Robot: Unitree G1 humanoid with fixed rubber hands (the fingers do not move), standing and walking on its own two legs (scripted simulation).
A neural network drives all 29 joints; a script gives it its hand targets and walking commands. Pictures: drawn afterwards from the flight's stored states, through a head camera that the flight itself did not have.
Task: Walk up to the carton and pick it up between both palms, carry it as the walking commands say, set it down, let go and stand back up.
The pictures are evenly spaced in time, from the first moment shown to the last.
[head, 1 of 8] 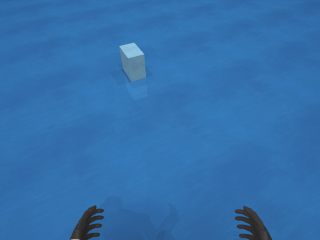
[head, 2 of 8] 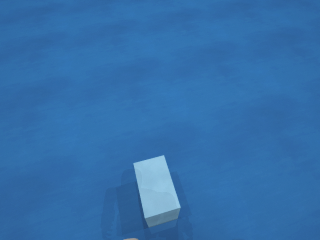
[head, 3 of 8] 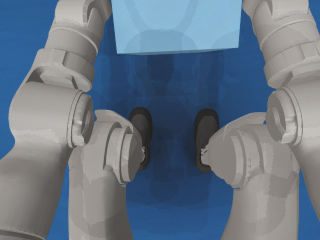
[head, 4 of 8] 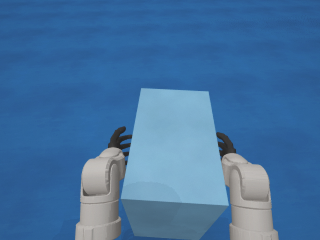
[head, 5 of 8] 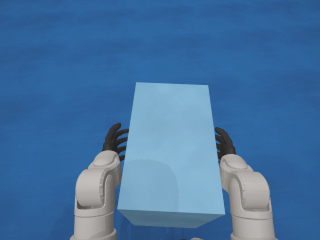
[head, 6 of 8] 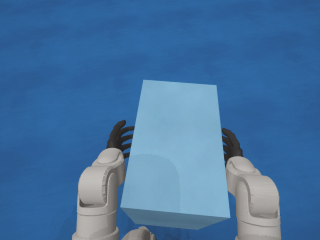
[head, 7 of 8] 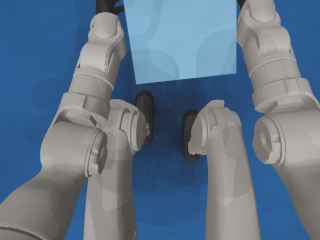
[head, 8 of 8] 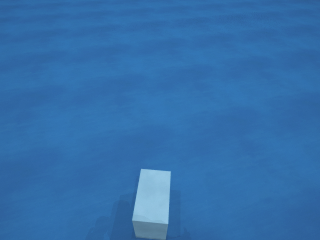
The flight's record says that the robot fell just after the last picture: no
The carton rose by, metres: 0.67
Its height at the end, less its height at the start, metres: +0.00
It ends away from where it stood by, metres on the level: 1.38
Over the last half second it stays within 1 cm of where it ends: yes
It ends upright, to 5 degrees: yes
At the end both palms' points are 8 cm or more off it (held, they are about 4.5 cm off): yes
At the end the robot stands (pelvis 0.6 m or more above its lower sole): yes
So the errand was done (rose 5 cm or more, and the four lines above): yes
